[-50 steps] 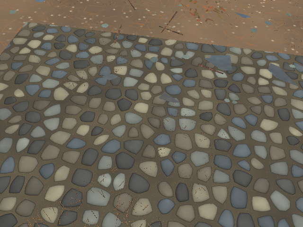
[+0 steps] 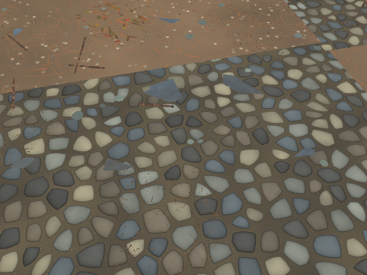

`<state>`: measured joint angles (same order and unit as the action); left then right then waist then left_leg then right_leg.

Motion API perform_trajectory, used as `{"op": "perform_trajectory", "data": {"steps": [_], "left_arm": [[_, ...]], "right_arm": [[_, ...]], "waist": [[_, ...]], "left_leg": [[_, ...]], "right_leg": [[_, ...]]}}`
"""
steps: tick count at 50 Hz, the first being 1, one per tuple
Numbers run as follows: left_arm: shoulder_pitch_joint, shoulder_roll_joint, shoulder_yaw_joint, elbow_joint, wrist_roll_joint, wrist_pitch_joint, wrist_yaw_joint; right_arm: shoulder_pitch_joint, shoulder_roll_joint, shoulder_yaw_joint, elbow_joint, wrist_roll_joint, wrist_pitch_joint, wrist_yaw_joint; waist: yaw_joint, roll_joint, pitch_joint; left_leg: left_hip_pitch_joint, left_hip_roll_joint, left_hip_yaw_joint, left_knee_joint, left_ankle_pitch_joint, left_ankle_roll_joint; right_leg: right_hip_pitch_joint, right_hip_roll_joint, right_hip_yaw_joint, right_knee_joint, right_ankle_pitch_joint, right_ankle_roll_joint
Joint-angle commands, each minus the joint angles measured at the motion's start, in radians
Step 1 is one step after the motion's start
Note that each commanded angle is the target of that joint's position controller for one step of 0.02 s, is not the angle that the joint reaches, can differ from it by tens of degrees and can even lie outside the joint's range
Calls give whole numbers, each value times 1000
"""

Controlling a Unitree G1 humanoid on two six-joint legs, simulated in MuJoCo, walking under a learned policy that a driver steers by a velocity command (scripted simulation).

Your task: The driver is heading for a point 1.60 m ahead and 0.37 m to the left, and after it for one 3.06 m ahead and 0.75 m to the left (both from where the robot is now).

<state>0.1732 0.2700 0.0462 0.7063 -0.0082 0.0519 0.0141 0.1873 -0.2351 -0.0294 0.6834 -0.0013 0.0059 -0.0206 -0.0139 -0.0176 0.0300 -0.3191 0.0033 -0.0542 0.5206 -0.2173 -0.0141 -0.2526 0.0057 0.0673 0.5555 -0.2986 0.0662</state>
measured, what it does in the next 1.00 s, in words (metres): walks ahead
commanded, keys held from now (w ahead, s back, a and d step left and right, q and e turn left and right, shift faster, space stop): no key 0.48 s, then w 0.52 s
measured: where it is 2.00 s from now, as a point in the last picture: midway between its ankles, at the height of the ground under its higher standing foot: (176, 206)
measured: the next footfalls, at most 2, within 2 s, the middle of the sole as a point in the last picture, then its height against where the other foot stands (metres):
right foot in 1.22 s outside the picture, level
left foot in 1.78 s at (144, 208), level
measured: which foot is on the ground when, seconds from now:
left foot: down 0.00-1.00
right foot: down 0.00-0.74, up 0.76-1.00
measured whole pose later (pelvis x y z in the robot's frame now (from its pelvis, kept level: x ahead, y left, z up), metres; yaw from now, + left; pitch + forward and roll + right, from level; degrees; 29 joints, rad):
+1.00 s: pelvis +0.15 +0.03 +0.01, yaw +0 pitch +1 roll -1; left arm 0.14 0.28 0.06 0.84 -0.02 -0.07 -0.01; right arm 0.45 -0.20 -0.02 0.95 0.00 -0.08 0.01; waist -0.06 -0.04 0.01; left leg 0.03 -0.04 0.02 0.20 -0.24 0.06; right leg -0.63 -0.09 0.01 0.87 -0.09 -0.01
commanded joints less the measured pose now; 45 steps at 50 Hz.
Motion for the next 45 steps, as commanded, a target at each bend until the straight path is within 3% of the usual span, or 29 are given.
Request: {"op": "perform_trajectory", "data": {"steps": [1, 2, 3, 4, 6, 8, 16, 24, 25, 26, 27, 29, 31, 33, 35, 36, 37, 38, 39, 40, 41, 43, 45], "left_arm": [[43, 137, 31, -59, 24, -16, 4], [21, 156, 36, -34, 31, -16, 2], [-14, 84, 19, -51, 32, -22, -5], [-21, 56, 9, -44, 39, -29, -7], [-6, 77, 12, -31, 31, -46, -5], [21, 69, 8, -13, 25, -58, 0], [48, 49, 2, 27, 18, -67, 2], [70, 39, 1, 90, 13, -71, 2], [90, 35, 1, 107, 13, -70, 3], [101, 49, 7, 118, 7, -66, 6], [115, 89, 19, 122, 0, -61, 8], [146, 149, 36, 125, -9, -68, 11], [143, 144, 36, 132, -9, -90, 15], [108, 130, 34, 128, -21, -99, 12], [41, 126, 32, 119, -30, -91, 6], [31, 99, 24, 115, -21, -92, 6], [8, 29, 2, 94, -3, -99, 2], [20, 27, 8, 54, -18, -117, 8], [42, 91, 22, 68, -35, -131, 5], [42, 101, 25, 80, -45, -141, -4], [42, 92, 25, 95, -39, -147, -7], [13, 92, 33, 98, -18, -148, -17], [5, 59, 29, 102, -9, -141, -29]], "right_arm": [[50, -127, -27, -36, -11, -27, 6], [71, -76, -15, -44, -25, -40, 11], [15, -99, -16, -39, -36, -42, 10], [-14, -110, -23, -35, -31, -41, 9], [-7, -111, -26, -21, -24, -33, -1], [12, -106, -28, -7, -18, -31, -6], [49, -97, -35, 62, -12, -25, -17], [69, -101, -40, 129, -7, -17, -29], [85, -90, -38, 146, -7, -14, -30], [83, -87, -38, 155, -2, -12, -31], [68, -89, -40, 153, 4, -15, -32], [-5, -84, -37, 115, 19, -41, -25], [-34, -89, -37, 97, 35, -79, -7], [-6, -88, -36, 108, 37, -107, 16], [148, -87, -47, 190, 28, -116, 28], [243, -107, -60, 232, 21, -113, 29], [366, -171, -76, 249, 17, -111, 22], [427, -257, -87, 254, 9, -118, 37], [325, -187, -63, 230, 7, -125, 39], [244, -146, -51, 205, 8, -128, 37], [199, -141, -46, 189, 5, -127, 38], [194, -101, -28, 192, 0, -118, 39], [252, -97, -23, 215, 0, -110, 35]], "waist": [[-1, 92, -134], [-54, -116, -131], [-19, -105, -97], [-11, -84, -63], [-3, -73, -21], [-4, -70, -5], [1, -9, -8], [3, 11, -18], [4, 0, -39], [12, -21, -21], [30, -66, 14], [64, -168, 115], [62, -182, 169], [34, -147, 136], [-48, -101, 47], [-83, -55, 3], [-125, 163, -45], [-114, 369, -63], [-65, 225, 10], [-40, 155, 78], [-26, 115, 81], [-21, 106, 68], [-27, 119, 41]], "left_leg": [[-1, 118, -119, -56, 110, 78], [29, 27, -9, -49, -35, 16], [90, 26, -1, -40, -27, -22], [97, 24, -2, -42, 6, -31], [97, 23, -4, -35, 44, -28], [101, 27, -10, -42, 60, -23], [126, 30, -11, -47, 107, -36], [150, 34, -12, -47, 155, -37], [159, 18, 8, -40, 79, -37], [128, -13, 42, -5, -46, -32], [55, -46, 83, 66, -174, -26], [-123, -27, 86, 216, -234, 2], [-236, 37, 25, 292, -268, 50], [-190, 58, 29, 164, -269, 86], [181, -16, 108, -40, -1, 77], [330, -18, 79, -46, 29, 66], [458, 170, -204, -183, -75, 120], [521, 365, -644, -348, -233, 264], [451, 392, -655, -365, -342, 289], [404, 349, -533, -365, -340, 258], [385, 301, -430, -377, -263, 223], [376, 236, -263, -385, -14, 177], [390, 203, -165, -376, 210, 177]], "right_leg": [[204, -87, 73, -161, 298, -81], [99, -132, 115, -137, 214, -143], [8, -123, 126, -173, 74, -163], [-22, -102, 115, -183, 3, -145], [-46, -78, 97, -180, -1, -117], [-54, -71, 89, -171, 27, -108], [-30, -55, 75, -155, 90, -111], [-5, -37, 50, -149, 158, -107], [4, -31, 46, -166, 61, -111], [-1, -32, 61, -191, -107, -128], [-7, -63, 121, -235, -312, -164], [-14, -226, 358, -363, -544, -269], [26, -308, 459, -401, -448, -326], [81, -287, 375, -365, -293, -299], [-56, -178, 202, -274, -136, -234], [-127, -122, 128, -160, -56, -199], [-250, -12, -8, 179, -45, -126], [-442, 81, -16, 427, -254, -96], [-513, 5, 55, 570, -247, -111], [-551, -46, 58, 597, -133, -133], [-543, -77, 35, 580, -42, -143], [-509, -115, 6, 512, 76, -137], [-501, -110, -38, 476, 137, -115]]}}
Over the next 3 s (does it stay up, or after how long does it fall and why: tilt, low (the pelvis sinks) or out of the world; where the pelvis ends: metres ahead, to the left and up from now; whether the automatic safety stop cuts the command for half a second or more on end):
stays up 1.19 0.34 0.01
